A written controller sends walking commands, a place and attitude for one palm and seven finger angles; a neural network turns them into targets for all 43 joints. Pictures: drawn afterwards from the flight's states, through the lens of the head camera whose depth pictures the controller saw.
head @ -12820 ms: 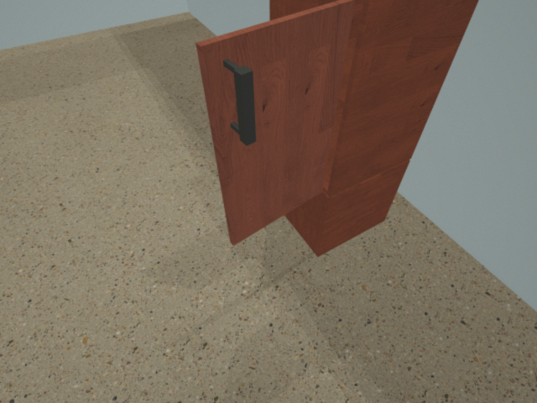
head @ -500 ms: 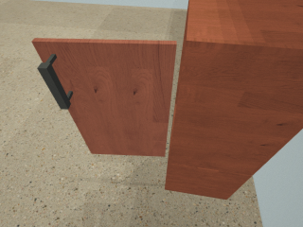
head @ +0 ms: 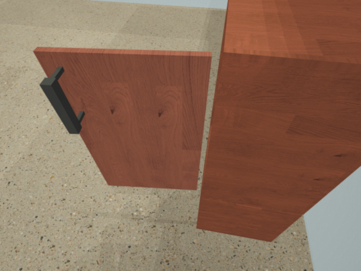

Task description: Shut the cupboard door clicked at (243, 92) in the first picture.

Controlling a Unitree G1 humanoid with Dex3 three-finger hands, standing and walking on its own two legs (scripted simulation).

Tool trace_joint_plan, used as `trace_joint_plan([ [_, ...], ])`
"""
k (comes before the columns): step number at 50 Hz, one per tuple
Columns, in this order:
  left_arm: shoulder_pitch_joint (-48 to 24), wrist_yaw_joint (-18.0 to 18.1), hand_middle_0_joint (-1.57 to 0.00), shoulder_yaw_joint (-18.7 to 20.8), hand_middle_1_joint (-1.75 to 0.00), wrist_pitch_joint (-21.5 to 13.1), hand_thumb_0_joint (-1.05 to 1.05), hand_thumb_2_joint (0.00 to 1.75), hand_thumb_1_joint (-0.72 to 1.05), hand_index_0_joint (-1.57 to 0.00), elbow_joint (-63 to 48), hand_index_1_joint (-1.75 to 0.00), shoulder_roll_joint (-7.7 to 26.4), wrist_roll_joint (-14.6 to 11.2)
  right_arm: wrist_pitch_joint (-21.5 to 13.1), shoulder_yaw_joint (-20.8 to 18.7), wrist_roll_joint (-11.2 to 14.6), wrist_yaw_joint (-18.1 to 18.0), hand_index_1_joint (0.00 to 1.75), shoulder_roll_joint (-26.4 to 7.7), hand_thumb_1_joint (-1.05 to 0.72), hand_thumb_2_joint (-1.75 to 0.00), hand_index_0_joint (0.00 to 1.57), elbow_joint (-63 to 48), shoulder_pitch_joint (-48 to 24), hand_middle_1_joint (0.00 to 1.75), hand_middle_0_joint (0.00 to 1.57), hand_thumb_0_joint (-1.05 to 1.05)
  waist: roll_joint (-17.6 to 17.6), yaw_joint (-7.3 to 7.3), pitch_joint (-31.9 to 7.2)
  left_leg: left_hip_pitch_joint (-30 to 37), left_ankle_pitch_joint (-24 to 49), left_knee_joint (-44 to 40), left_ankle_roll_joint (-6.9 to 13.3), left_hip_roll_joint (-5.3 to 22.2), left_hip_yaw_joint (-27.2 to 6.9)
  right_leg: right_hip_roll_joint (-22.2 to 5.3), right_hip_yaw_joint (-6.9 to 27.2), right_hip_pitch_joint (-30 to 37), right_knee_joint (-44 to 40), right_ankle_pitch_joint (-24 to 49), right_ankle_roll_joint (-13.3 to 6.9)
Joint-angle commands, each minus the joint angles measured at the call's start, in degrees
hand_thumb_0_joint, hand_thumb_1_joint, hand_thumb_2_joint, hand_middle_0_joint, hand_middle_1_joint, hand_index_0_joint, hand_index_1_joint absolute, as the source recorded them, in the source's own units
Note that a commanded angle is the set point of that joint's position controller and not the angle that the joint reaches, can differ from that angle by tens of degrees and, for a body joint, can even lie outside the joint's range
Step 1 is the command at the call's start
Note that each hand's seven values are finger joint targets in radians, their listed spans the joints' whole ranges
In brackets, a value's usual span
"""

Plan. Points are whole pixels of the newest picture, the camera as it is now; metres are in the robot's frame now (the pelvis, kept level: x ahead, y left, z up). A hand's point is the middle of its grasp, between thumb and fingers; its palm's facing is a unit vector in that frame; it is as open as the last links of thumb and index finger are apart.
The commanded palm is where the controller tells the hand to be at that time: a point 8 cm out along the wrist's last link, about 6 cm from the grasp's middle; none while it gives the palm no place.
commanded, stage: look again from close up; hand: left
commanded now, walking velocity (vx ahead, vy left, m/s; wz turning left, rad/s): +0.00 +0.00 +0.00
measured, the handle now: (67, 101) +0.44 +0.29 +0.14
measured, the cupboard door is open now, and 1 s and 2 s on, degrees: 97 97 97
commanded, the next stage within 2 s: shuffle to correct the standing spot in 0.52 s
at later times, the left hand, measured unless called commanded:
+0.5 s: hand out of the picture +0.01 +0.17 -0.17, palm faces +0.03 -0.97 -0.22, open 7.4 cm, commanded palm none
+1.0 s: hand out of the picture -0.03 +0.21 -0.18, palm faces +0.10 -0.97 -0.23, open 7.4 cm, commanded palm none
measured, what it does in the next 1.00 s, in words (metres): stands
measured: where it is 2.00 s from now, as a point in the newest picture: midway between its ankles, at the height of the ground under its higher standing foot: outside the picture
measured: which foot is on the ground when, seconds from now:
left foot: down 0.00-0.82, up 0.84-1.00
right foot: down 0.00-1.00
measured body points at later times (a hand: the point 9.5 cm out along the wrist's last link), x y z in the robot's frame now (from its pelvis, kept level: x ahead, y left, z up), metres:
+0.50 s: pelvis +0.00 -0.01 +0.00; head +0.02 -0.01 +0.45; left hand +0.01 +0.23 -0.15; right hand +0.00 -0.23 -0.16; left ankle -0.06 +0.11 -0.74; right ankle -0.04 -0.08 -0.74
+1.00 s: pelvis -0.03 +0.03 +0.00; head +0.01 +0.03 +0.44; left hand -0.03 +0.26 -0.16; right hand +0.01 -0.21 -0.16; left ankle -0.03 +0.15 -0.73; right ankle -0.04 -0.08 -0.74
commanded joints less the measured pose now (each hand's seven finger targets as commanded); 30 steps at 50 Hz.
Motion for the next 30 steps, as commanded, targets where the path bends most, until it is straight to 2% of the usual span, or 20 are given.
trace_joint_plan([
  [1, 3.98, 0.14, -0.20, 1.01, -0.30, -0.75, 0.00, 0.90, 0.90, -0.20, -1.58, -0.30, 6.91, 0.26, -0.24, -0.71, -0.18, -0.09, 0.30, -5.30, -0.90, -0.90, 0.20, -0.89, 4.23, 0.30, 0.20, 0.00, -1.14, -0.03, 0.01, -0.63, 15.62, -2.27, 1.29, 6.00, -5.61, -8.39, 7.38, 0.64, -3.01, 24.96, -0.38],
  [5, 3.68, 0.07, -0.20, 1.14, -0.30, -0.70, 0.00, 0.90, 0.90, -0.20, -1.68, -0.30, 6.82, 0.28, -0.28, -0.71, -0.18, -0.08, 0.30, -5.19, -0.90, -0.90, 0.20, -0.86, 3.96, 0.30, 0.20, 0.00, -0.99, 0.09, 0.53, -0.91, 15.02, -2.69, 1.31, 6.02, -5.59, -8.30, 7.27, 0.52, -3.44, 23.43, -0.37],
  [11, 3.49, 0.06, -0.20, 1.26, -0.30, -0.87, 0.00, 0.90, 0.90, -0.20, -1.85, -0.30, 7.36, 0.29, -0.39, -0.87, -0.20, -0.06, 0.30, -5.55, -0.90, -0.90, 0.20, -0.85, 3.99, 0.30, 0.20, 0.00, -1.51, 0.02, -1.21, -0.12, 15.98, -2.58, 1.24, 6.02, -5.64, -8.44, 7.35, 1.57, -3.27, 25.50, -0.45],
  [13, 3.35, 0.05, -0.20, 1.28, -0.30, -0.89, 0.00, 0.90, 0.90, -0.20, -1.83, -0.30, 7.35, 0.24, -0.39, -0.87, -0.20, -0.10, 0.30, -5.84, -0.90, -0.90, 0.20, -0.88, 3.86, 0.30, 0.20, 0.00, -0.95, -0.02, -1.16, 0.06, 16.02, -2.76, 1.20, 6.14, -5.69, -8.40, 7.47, 1.38, -3.43, 25.13, -0.52],
  [14, 3.30, 0.02, -0.20, 1.33, -0.30, -0.80, 0.00, 0.90, 0.90, -0.20, -1.93, -0.30, 7.26, 0.27, -0.34, -0.82, -0.16, -0.11, 0.30, -5.21, -0.90, -0.90, 0.20, -0.74, 3.88, 0.30, 0.20, 0.00, -1.64, 0.20, 0.10, -0.70, 14.72, -3.11, 1.26, 6.10, -5.52, -8.32, 7.14, 1.17, -3.79, 23.98, -0.37],
  [18, 3.46, 0.03, -0.20, 1.34, -0.30, -0.91, 0.00, 0.90, 0.90, -0.20, -1.81, -0.30, 7.41, 0.22, -0.43, -0.92, -0.19, -0.10, 0.30, -5.88, -0.90, -0.90, 0.20, -0.85, 3.81, 0.30, 0.20, 0.00, -1.18, 0.04, -1.19, 0.33, 15.97, -2.90, 1.19, 6.21, -5.68, -8.39, 7.33, 1.29, -3.60, 24.87, -0.52],
  [21, 3.46, 0.03, -0.20, 1.38, -0.30, -0.88, 0.00, 0.90, 0.90, -0.20, -1.83, -0.30, 7.44, 0.30, -0.35, -0.85, -0.13, -0.07, 0.30, -5.45, -0.90, -0.90, 0.20, -0.70, 3.95, 0.30, 0.20, 0.00, -1.61, 0.18, 0.12, -0.87, 14.03, -3.30, 1.17, 6.00, -5.67, -8.50, 7.42, 1.22, -4.25, 23.59, -0.44],
  [25, 3.51, -0.04, -0.20, 1.34, -0.30, -0.78, 0.00, 0.90, 0.90, -0.20, -1.75, -0.30, 7.21, 0.25, -0.30, -0.84, -0.19, -0.08, 0.30, -5.31, -0.90, -0.90, 0.20, -0.60, 3.76, 0.30, 0.20, 0.00, -0.41, 0.26, 1.02, -0.97, 13.46, -3.46, 1.12, 5.99, -5.72, -8.36, 7.41, 0.44, -4.63, 21.82, -0.46],
  [30, 3.60, -0.09, -0.20, 1.34, -0.30, -0.86, 0.00, 0.90, 0.90, -0.20, -1.78, -0.30, 7.22, 0.31, -0.30, -0.92, -0.18, 0.00, 0.30, -5.42, -0.90, -0.90, 0.20, -0.72, 3.79, 0.30, 0.20, 0.00, -1.09, 0.21, 0.61, -1.02, 12.30, -3.70, 1.16, 5.87, -5.78, -8.39, 7.79, 0.46, -5.22, 20.97, -0.41],
])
